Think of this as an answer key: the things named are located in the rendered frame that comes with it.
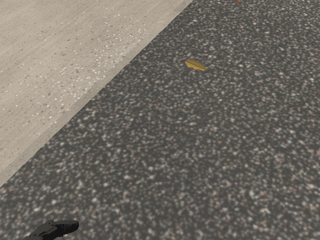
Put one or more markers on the left robot hand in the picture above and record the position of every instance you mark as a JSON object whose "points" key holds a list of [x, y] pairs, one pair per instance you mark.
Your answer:
{"points": [[53, 229]]}

